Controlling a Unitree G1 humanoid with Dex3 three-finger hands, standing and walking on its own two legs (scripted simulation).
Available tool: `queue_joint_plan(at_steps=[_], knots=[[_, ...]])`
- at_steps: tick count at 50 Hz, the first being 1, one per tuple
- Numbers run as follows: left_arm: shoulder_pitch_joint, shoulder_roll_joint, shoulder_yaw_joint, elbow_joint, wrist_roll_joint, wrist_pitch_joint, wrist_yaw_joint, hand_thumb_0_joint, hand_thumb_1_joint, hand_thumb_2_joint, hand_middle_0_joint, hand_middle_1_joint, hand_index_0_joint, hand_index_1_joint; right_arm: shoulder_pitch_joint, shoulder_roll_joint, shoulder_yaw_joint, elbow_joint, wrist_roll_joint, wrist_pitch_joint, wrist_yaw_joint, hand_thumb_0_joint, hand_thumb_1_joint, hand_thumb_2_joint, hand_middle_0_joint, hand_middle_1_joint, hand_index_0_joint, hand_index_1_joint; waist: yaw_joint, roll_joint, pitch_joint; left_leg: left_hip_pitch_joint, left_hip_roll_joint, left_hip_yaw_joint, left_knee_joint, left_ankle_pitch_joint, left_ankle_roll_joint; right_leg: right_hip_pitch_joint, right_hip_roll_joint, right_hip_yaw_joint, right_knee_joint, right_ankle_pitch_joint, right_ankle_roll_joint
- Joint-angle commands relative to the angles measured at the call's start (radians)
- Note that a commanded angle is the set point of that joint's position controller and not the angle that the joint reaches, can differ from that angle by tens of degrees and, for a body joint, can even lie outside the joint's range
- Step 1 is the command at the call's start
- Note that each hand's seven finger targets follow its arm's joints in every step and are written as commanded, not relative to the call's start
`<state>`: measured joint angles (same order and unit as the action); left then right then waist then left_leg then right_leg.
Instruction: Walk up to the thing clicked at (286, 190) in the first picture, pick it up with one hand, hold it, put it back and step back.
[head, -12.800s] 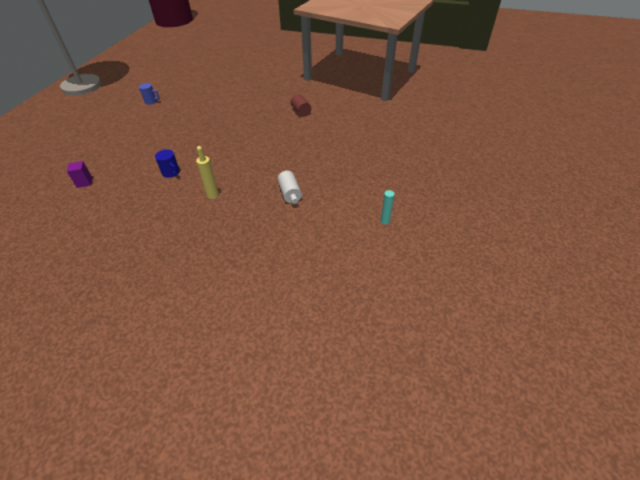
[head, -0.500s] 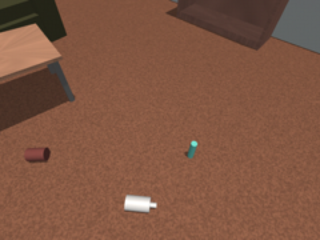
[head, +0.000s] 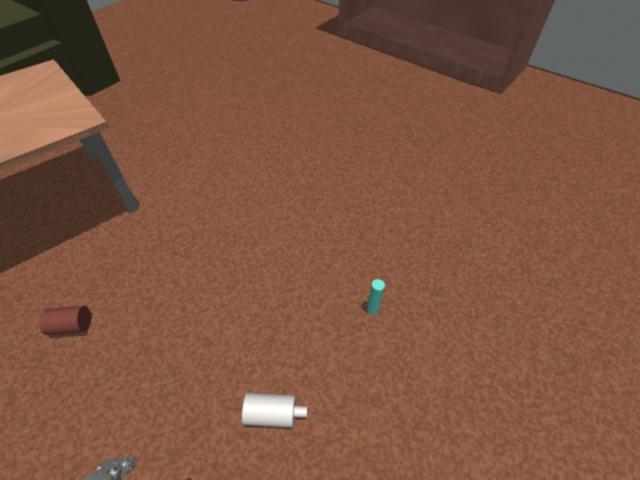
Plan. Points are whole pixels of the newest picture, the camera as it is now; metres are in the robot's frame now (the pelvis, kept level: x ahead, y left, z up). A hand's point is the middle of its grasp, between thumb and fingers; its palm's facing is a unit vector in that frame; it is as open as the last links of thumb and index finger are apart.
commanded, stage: walk up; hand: left
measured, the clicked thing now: (276, 410) +0.40 +0.14 -0.72
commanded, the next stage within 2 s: stand in 1.18 s
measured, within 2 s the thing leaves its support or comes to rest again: neither
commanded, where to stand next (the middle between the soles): +0.03 -0.01 m, yaw -1 degrees
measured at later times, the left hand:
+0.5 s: hand out of the picture +0.08 +0.26 -0.14, palm faces -0.01 -0.95 -0.32, open 7.4 cm
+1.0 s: hand out of the picture +0.07 +0.25 -0.14, palm faces +0.01 -0.95 -0.31, open 7.4 cm
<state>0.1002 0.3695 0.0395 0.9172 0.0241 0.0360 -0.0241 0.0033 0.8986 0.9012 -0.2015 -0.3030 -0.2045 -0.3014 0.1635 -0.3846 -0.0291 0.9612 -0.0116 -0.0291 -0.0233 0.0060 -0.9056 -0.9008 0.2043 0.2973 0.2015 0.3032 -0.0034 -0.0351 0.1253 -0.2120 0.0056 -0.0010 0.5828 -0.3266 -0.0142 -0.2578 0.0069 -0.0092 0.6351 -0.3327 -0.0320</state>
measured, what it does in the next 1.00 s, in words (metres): stands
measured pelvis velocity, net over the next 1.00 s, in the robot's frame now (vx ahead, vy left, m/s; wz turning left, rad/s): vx -0.01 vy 0.00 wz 0.00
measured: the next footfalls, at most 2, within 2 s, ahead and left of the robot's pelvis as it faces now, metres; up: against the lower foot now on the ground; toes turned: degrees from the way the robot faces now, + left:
none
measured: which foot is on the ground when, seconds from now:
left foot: down 0.00-1.00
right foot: down 0.00-1.00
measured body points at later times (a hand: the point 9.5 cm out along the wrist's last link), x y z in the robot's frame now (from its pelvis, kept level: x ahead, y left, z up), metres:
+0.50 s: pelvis -0.02 +0.00 +0.01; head +0.00 +0.00 +0.46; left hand +0.08 +0.31 -0.11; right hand +0.04 -0.31 -0.11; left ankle -0.01 +0.14 -0.73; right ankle +0.01 -0.10 -0.73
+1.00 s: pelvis -0.01 +0.00 +0.02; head +0.00 +0.01 +0.47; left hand +0.07 +0.30 -0.12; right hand +0.08 -0.31 -0.10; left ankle -0.01 +0.14 -0.73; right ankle +0.01 -0.10 -0.73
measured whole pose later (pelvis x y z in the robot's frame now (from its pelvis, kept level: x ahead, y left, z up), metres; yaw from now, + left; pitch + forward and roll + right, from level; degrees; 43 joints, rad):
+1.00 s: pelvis -0.01 +0.00 +0.02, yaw +0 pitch -2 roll +0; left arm 0.12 0.35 0.04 1.05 0.02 0.03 -0.04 0.00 0.90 0.90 -0.20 -0.30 -0.20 -0.30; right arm 0.13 -0.37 0.00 1.04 -0.02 -0.04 -0.02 0.01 -0.90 -0.90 0.20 0.30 0.20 0.30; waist 0.01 -0.01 0.07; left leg -0.15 0.02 -0.02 0.41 -0.22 -0.02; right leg -0.17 0.03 -0.02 0.40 -0.20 -0.03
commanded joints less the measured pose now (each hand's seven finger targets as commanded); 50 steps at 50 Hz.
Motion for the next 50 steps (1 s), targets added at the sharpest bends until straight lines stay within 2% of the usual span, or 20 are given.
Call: queue_joint_plan(at_steps=[1,2,3,4,5,6,7,9,11,12,13,16,17,19,22,28,31,33,38,50], knots=[[0.005,0.227,0.065,-0.064,-0.002,-0.018,0.007,0.0,0.9,0.9,-0.2,-0.3,-0.2,-0.3,-0.016,-0.256,-0.066,-0.075,0.003,-0.02,-0.018,0.0,-0.9,-0.9,0.2,0.3,0.2,0.3,0.014,0.105,-0.177,0.014,0.18,-0.165,-0.085,0.373,0.141,0.094,-0.094,0.112,-0.069,0.315,-0.054],[0.023,0.231,0.067,-0.06,-0.002,-0.02,0.005,0.0,0.9,0.9,-0.2,-0.3,-0.2,-0.3,-0.027,-0.239,-0.06,-0.079,0.006,-0.017,-0.017,0.0,-0.9,-0.9,0.2,0.3,0.2,0.3,0.026,0.1,-0.176,-0.016,0.145,-0.133,-0.065,0.281,0.116,0.117,-0.118,0.141,-0.11,0.324,-0.066],[0.005,0.237,0.066,-0.06,-0.003,-0.022,0.001,0.0,0.9,0.9,-0.2,-0.3,-0.2,-0.3,-0.035,-0.221,-0.053,-0.078,0.006,-0.015,-0.014,0.0,-0.9,-0.9,0.2,0.3,0.2,0.3,0.022,0.071,-0.157,-0.05,0.089,-0.085,-0.046,0.172,0.084,0.117,-0.142,0.183,-0.173,0.289,-0.095],[0.0,0.244,0.069,-0.059,-0.003,-0.024,0.0,0.0,0.9,0.9,-0.2,-0.3,-0.2,-0.3,-0.039,-0.202,-0.047,-0.074,0.008,-0.011,-0.012,0.0,-0.9,-0.9,0.2,0.3,0.2,0.3,0.022,0.045,-0.143,-0.05,0.042,-0.043,0.004,0.086,0.057,0.1,-0.188,0.236,-0.234,0.26,-0.13],[-0.02,0.249,0.068,-0.06,-0.004,-0.024,0.001,0.0,0.9,0.9,-0.2,-0.3,-0.2,-0.3,-0.026,-0.183,-0.044,-0.066,0.006,-0.006,-0.011,0.0,-0.9,-0.9,0.2,0.3,0.2,0.3,0.015,0.012,-0.125,-0.045,0.006,-0.01,0.038,0.02,0.042,0.067,-0.234,0.277,-0.285,0.2,-0.162],[-0.045,0.25,0.066,-0.066,-0.004,-0.025,0.0,0.0,0.9,0.9,-0.2,-0.3,-0.2,-0.3,0.001,-0.179,-0.042,-0.055,0.004,-0.003,-0.01,0.0,-0.9,-0.9,0.2,0.3,0.2,0.3,0.004,-0.013,-0.105,-0.015,-0.003,0.006,0.029,-0.041,0.035,0.018,-0.258,0.293,-0.315,0.137,-0.173],[-0.074,0.246,0.063,-0.075,-0.003,-0.024,-0.002,0.0,0.9,0.9,-0.2,-0.3,-0.2,-0.3,0.032,-0.177,-0.039,-0.043,0.002,-0.006,-0.008,0.0,-0.9,-0.9,0.2,0.3,0.2,0.3,-0.009,-0.031,-0.094,0.036,0.002,-0.007,0.005,-0.049,0.038,-0.041,-0.255,0.287,-0.321,0.094,-0.161],[-0.08,0.234,0.06,-0.072,-0.001,-0.018,-0.002,0.0,0.9,0.9,-0.2,-0.3,-0.2,-0.3,0.049,-0.19,-0.044,-0.031,0.0,-0.014,-0.006,0.0,-0.9,-0.9,0.2,0.3,0.2,0.3,-0.015,-0.041,-0.088,0.056,0.029,-0.052,-0.092,0.043,0.05,-0.05,-0.192,0.217,-0.298,0.074,-0.11],[-0.082,0.216,0.058,-0.064,-0.001,-0.015,-0.006,0.0,0.9,0.9,-0.2,-0.3,-0.2,-0.3,0.042,-0.215,-0.048,-0.026,-0.005,-0.023,-0.007,0.0,-0.9,-0.9,0.2,0.3,0.2,0.3,-0.01,-0.03,-0.096,0.048,0.108,-0.147,-0.191,0.093,0.076,-0.029,-0.118,0.163,-0.261,0.039,-0.055],[-0.063,0.213,0.062,-0.056,-0.003,-0.014,-0.007,0.0,0.9,0.9,-0.2,-0.3,-0.2,-0.3,0.024,-0.238,-0.047,-0.028,-0.006,-0.028,-0.007,0.0,-0.9,-0.9,0.2,0.3,0.2,0.3,0.008,0.0,-0.104,0.019,0.144,-0.191,-0.203,0.111,0.095,0.012,-0.095,0.145,-0.238,0.032,-0.042],[-0.044,0.213,0.062,-0.046,-0.004,-0.016,-0.009,0.0,0.9,0.9,-0.2,-0.3,-0.2,-0.3,0.011,-0.244,-0.045,-0.03,-0.008,-0.03,-0.006,0.0,-0.9,-0.9,0.2,0.3,0.2,0.3,0.02,0.012,-0.111,-0.003,0.154,-0.194,-0.204,0.123,0.104,0.055,-0.092,0.143,-0.23,0.051,-0.039],[-0.049,0.219,0.066,-0.031,-0.004,-0.024,-0.009,0.0,0.9,0.9,-0.2,-0.3,-0.2,-0.3,0.018,-0.227,-0.037,-0.021,-0.003,-0.031,-0.008,0.0,-0.9,-0.9,0.2,0.3,0.2,0.3,0.011,0.003,-0.139,-0.018,0.108,-0.121,-0.183,0.164,0.075,0.13,-0.117,0.162,-0.263,0.145,-0.056],[-0.041,0.215,0.064,-0.026,-0.006,-0.025,-0.009,0.0,0.9,0.9,-0.2,-0.3,-0.2,-0.3,0.01,-0.223,-0.036,-0.021,-0.002,-0.03,-0.008,0.0,-0.9,-0.9,0.2,0.3,0.2,0.3,0.012,0.015,-0.143,0.0,0.095,-0.105,-0.176,0.156,0.069,0.118,-0.124,0.166,-0.274,0.149,-0.062],[-0.057,0.206,0.06,-0.026,-0.009,-0.024,-0.009,0.0,0.9,0.9,-0.2,-0.3,-0.2,-0.3,0.019,-0.216,-0.031,-0.011,-0.004,-0.031,-0.009,0.0,-0.9,-0.9,0.2,0.3,0.2,0.3,0.003,0.021,-0.141,0.002,0.095,-0.105,-0.203,0.128,0.063,0.112,-0.126,0.169,-0.288,0.115,-0.06],[-0.043,0.203,0.058,-0.009,-0.012,-0.02,-0.008,0.0,0.9,0.9,-0.2,-0.3,-0.2,-0.3,0.007,-0.221,-0.031,-0.004,-0.005,-0.03,-0.009,0.0,-0.9,-0.9,0.2,0.3,0.2,0.3,0.011,0.037,-0.123,0.009,0.108,-0.12,-0.222,0.111,0.069,0.089,-0.113,0.158,-0.294,0.073,-0.049],[-0.027,0.201,0.059,0.021,-0.012,-0.02,-0.008,0.0,0.9,0.9,-0.2,-0.3,-0.2,-0.3,-0.002,-0.223,-0.029,0.009,-0.002,-0.034,-0.012,0.0,-0.9,-0.9,0.2,0.3,0.2,0.3,0.014,0.036,-0.117,-0.003,0.13,-0.143,-0.251,0.137,0.076,0.109,-0.102,0.138,-0.281,0.122,-0.037],[-0.017,0.199,0.054,0.029,-0.013,-0.023,-0.009,0.0,0.9,0.9,-0.2,-0.3,-0.2,-0.3,-0.013,-0.216,-0.024,0.01,-0.002,-0.034,-0.01,0.0,-0.9,-0.9,0.2,0.3,0.2,0.3,0.015,0.033,-0.126,0.015,0.123,-0.128,-0.243,0.153,0.073,0.108,-0.108,0.144,-0.293,0.144,-0.036],[-0.03,0.204,0.053,0.031,-0.011,-0.025,-0.008,0.0,0.9,0.9,-0.2,-0.3,-0.2,-0.3,-0.008,-0.212,-0.024,0.016,-0.002,-0.033,-0.011,0.0,-0.9,-0.9,0.2,0.3,0.2,0.3,0.005,0.016,-0.132,0.02,0.12,-0.12,-0.24,0.166,0.069,0.111,-0.113,0.149,-0.298,0.171,-0.034],[-0.018,0.204,0.051,0.049,-0.012,-0.026,-0.004,0.0,0.9,0.9,-0.2,-0.3,-0.2,-0.3,-0.031,-0.213,-0.023,0.018,0.0,-0.033,-0.01,0.0,-0.9,-0.9,0.2,0.3,0.2,0.3,0.011,0.037,-0.135,0.035,0.128,-0.117,-0.249,0.217,0.066,0.121,-0.112,0.135,-0.292,0.226,-0.027],[-0.026,0.202,0.05,0.058,-0.014,-0.026,0.0,0.0,0.9,0.9,-0.2,-0.3,-0.2,-0.3,-0.044,-0.209,-0.024,0.031,0.001,-0.027,-0.01,0.0,-0.9,-0.9,0.2,0.3,0.2,0.3,0.008,0.035,-0.137,0.046,0.12,-0.106,-0.251,0.247,0.06,0.132,-0.116,0.132,-0.305,0.245,-0.025]])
